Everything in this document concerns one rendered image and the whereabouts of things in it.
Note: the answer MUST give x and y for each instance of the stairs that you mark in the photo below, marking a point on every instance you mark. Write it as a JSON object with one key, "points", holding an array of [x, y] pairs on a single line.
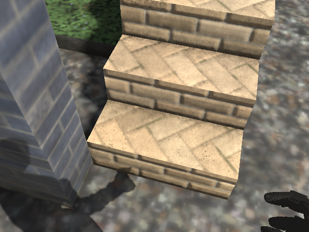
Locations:
{"points": [[181, 83]]}

